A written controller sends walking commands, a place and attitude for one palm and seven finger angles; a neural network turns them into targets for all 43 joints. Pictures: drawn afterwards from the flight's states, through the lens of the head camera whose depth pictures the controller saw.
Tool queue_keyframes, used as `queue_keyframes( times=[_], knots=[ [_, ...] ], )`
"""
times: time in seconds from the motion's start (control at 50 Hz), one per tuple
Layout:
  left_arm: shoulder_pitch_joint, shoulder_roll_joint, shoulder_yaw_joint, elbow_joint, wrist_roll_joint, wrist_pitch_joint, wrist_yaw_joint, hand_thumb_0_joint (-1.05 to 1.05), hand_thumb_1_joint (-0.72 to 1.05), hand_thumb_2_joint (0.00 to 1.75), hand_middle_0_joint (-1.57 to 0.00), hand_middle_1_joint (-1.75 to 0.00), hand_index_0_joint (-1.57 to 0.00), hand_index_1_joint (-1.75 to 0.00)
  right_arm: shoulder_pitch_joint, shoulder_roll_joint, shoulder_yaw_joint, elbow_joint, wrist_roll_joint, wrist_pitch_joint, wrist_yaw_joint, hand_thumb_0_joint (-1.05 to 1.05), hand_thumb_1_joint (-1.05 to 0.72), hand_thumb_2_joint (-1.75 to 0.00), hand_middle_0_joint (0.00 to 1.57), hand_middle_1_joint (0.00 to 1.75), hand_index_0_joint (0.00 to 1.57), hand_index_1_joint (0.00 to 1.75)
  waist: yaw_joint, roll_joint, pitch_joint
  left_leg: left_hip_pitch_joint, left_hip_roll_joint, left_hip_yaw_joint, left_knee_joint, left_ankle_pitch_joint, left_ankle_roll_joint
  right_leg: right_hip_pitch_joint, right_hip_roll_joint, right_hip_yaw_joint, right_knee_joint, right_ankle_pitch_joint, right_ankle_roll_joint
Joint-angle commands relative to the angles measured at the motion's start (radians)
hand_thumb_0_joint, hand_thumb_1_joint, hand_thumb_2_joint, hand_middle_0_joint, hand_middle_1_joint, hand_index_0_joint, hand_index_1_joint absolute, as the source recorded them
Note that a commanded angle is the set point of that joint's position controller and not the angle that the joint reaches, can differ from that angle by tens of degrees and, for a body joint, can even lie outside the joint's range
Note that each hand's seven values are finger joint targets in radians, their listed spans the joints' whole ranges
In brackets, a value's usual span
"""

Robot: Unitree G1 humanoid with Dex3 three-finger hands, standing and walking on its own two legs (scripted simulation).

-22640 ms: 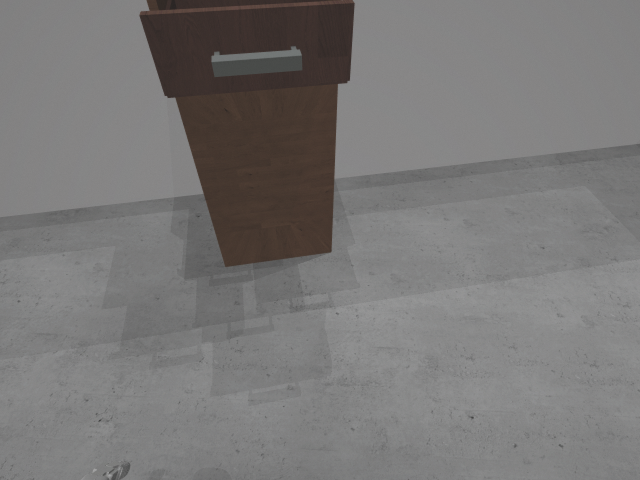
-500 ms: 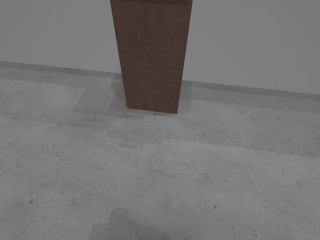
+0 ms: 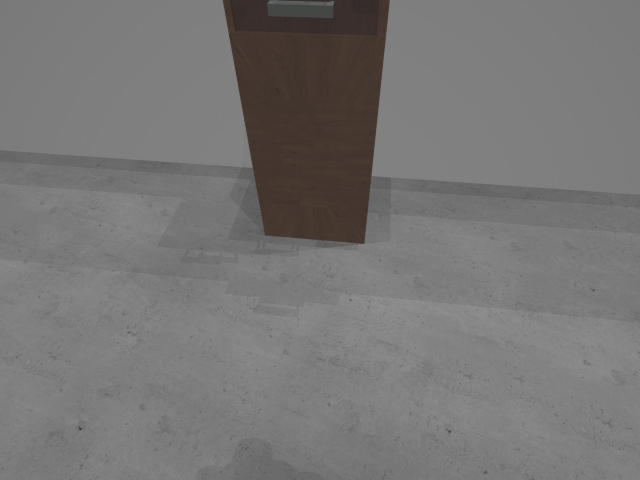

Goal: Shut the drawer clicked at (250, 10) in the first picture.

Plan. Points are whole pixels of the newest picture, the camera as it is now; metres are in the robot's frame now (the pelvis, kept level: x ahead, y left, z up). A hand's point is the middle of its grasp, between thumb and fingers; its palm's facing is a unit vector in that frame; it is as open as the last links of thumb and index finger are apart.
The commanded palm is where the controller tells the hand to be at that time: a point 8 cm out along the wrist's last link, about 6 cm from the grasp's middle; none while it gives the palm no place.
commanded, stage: let the arm hang, fingers relaxed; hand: left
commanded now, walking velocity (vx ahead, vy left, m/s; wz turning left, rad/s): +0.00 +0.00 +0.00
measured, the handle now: (302, 6) +1.15 +0.11 +0.15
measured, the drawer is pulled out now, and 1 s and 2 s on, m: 0.00 0.00 0.00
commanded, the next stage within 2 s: look to check the result in 0.28 s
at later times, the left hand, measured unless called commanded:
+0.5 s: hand out of the picture +0.04 +0.19 -0.17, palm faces +0.00 -0.97 -0.25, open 7.4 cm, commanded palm none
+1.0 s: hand out of the picture +0.11 +0.22 -0.15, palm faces -0.02 -0.94 -0.34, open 7.4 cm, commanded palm none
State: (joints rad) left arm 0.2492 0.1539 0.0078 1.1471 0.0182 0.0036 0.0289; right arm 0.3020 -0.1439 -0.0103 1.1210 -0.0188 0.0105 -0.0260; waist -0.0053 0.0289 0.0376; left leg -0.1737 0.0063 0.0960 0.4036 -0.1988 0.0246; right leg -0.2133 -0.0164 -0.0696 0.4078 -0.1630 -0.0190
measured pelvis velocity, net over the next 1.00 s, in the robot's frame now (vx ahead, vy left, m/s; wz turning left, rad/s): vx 0.03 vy -0.02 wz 0.00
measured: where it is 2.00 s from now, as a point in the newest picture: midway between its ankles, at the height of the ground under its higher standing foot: outside the picture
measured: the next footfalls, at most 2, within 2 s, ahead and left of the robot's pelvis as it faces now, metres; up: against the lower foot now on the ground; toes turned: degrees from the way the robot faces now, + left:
none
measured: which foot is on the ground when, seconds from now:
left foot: down 0.00-1.00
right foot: down 0.00-1.00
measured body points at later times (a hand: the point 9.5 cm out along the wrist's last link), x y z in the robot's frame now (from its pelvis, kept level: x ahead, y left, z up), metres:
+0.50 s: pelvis +0.01 +0.00 +0.00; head +0.03 -0.02 +0.45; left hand +0.04 +0.25 -0.15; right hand +0.01 -0.24 -0.16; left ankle +0.02 +0.10 -0.74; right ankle +0.04 -0.11 -0.74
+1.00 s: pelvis +0.03 -0.02 +0.00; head +0.04 -0.03 +0.45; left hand +0.11 +0.27 -0.12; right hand +0.09 -0.30 -0.15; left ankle +0.02 +0.10 -0.74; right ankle +0.04 -0.11 -0.74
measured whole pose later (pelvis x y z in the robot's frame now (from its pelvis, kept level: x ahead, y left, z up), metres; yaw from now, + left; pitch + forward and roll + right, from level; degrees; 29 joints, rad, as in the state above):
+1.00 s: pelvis +0.03 -0.02 +0.00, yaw +0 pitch -1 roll +0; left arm 0.10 0.29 0.02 1.13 0.02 -0.02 0.01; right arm 0.13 -0.31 -0.02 1.12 -0.02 0.00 -0.01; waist -0.01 0.04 0.05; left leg -0.10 0.03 0.09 0.32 -0.19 0.00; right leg -0.14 0.01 -0.08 0.34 -0.17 -0.04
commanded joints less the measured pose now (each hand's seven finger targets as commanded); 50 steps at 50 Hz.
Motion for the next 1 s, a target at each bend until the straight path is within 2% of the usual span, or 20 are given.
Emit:
queue_keyframes(
  times=[0.0, 0.14, 0.22, 0.3, 0.48, 0.52, 0.64, 0.66, 0.82, 0.98],
  knots=[
    [0.044, 0.124, 0.027, -0.026, -0.004, -0.014, 0.006, 0.00, 0.90, 0.90, -0.20, -0.30, -0.20, -0.30, 0.070, -0.095, -0.014, -0.021, 0.000, -0.012, -0.004, 0.00, -0.90, -0.90, 0.20, 0.30, 0.20, 0.30, -0.001, -0.022, 0.055, -0.064, 0.110, -0.119, -0.121, -0.079, 0.007, -0.015, -0.090, 0.103, -0.100, -0.090, -0.023],
    [0.032, 0.134, 0.033, -0.033, -0.003, -0.022, 0.007, 0.00, 0.90, 0.90, -0.20, -0.30, -0.20, -0.30, 0.044, -0.110, -0.021, -0.025, 0.003, -0.021, -0.007, 0.00, -0.90, -0.90, 0.20, 0.30, 0.20, 0.30, 0.000, 0.008, 0.031, -0.028, 0.115, -0.118, -0.109, 0.010, 0.007, 0.000, -0.093, 0.107, -0.086, -0.006, -0.026],
    [0.019, 0.138, 0.033, -0.033, -0.004, -0.022, 0.006, 0.00, 0.90, 0.90, -0.20, -0.30, -0.20, -0.30, 0.038, -0.115, -0.022, -0.021, 0.002, -0.020, -0.006, 0.00, -0.90, -0.90, 0.20, 0.30, 0.20, 0.30, -0.003, -0.023, 0.033, -0.022, 0.117, -0.115, -0.114, -0.005, 0.005, 0.006, -0.097, 0.102, -0.096, -0.019, -0.023],
    [0.006, 0.150, 0.034, -0.035, -0.004, -0.024, 0.005, 0.00, 0.90, 0.90, -0.20, -0.30, -0.20, -0.30, 0.022, -0.130, -0.023, -0.021, 0.001, -0.020, -0.006, 0.00, -0.90, -0.90, 0.20, 0.30, 0.20, 0.30, -0.004, -0.011, 0.034, -0.010, 0.117, -0.116, -0.115, 0.007, 0.006, 0.004, -0.098, 0.110, -0.101, -0.013, -0.026],
    [-0.037, 0.204, 0.041, -0.040, -0.004, -0.029, 0.000, 0.00, 0.90, 0.90, -0.20, -0.30, -0.20, -0.30, -0.020, -0.186, -0.030, -0.026, 0.002, -0.022, -0.003, 0.00, -0.90, -0.90, 0.20, 0.30, 0.20, 0.30, -0.007, -0.024, 0.014, 0.011, 0.124, -0.117, -0.120, 0.006, 0.005, 0.018, -0.101, 0.121, -0.116, -0.017, -0.031],
    [-0.043, 0.212, 0.042, -0.041, -0.004, -0.030, -0.001, 0.00, 0.90, 0.90, -0.20, -0.30, -0.20, -0.30, -0.035, -0.202, -0.031, -0.028, 0.001, -0.023, -0.003, 0.00, -0.90, -0.90, 0.20, 0.30, 0.20, 0.30, -0.005, -0.010, 0.004, 0.019, 0.124, -0.119, -0.122, 0.010, 0.006, 0.023, -0.102, 0.125, -0.118, -0.014, -0.033],
    [-0.077, 0.255, 0.046, -0.045, -0.004, -0.038, -0.003, 0.00, 0.90, 0.90, -0.20, -0.30, -0.20, -0.30, -0.077, -0.248, -0.034, -0.036, 0.004, -0.028, -0.002, 0.00, -0.90, -0.90, 0.20, 0.30, 0.20, 0.30, -0.007, -0.022, -0.033, 0.055, 0.132, -0.121, -0.115, 0.088, 0.004, 0.050, -0.109, 0.126, -0.110, 0.088, -0.036],
    [-0.088, 0.259, 0.045, -0.045, -0.005, -0.037, -0.004, 0.00, 0.90, 0.90, -0.20, -0.30, -0.20, -0.30, -0.083, -0.249, -0.032, -0.034, 0.003, -0.027, -0.001, 0.00, -0.90, -0.90, 0.20, 0.30, 0.20, 0.30, -0.007, -0.016, -0.018, 0.048, 0.134, -0.119, -0.121, 0.082, 0.003, 0.049, -0.113, 0.122, -0.115, 0.084, -0.035],
    [-0.140, 0.309, 0.047, -0.057, -0.005, -0.042, -0.009, 0.00, 0.90, 0.90, -0.20, -0.30, -0.20, -0.30, -0.136, -0.302, -0.034, -0.044, 0.001, -0.027, 0.006, 0.00, -0.90, -0.90, 0.20, 0.30, 0.20, 0.30, -0.007, -0.017, -0.034, 0.060, 0.133, -0.122, -0.132, 0.073, -0.002, 0.068, -0.119, 0.135, -0.140, 0.079, -0.035],
    [-0.177, 0.344, 0.047, -0.067, -0.005, -0.048, -0.010, 0.00, 0.90, 0.90, -0.20, -0.30, -0.20, -0.30, -0.173, -0.341, -0.034, -0.055, 0.001, -0.028, 0.009, 0.00, -0.90, -0.90, 0.20, 0.30, 0.20, 0.30, -0.010, -0.029, -0.062, 0.087, 0.141, -0.121, -0.130, 0.127, -0.007, 0.096, -0.125, 0.137, -0.141, 0.167, -0.033]
  ],
)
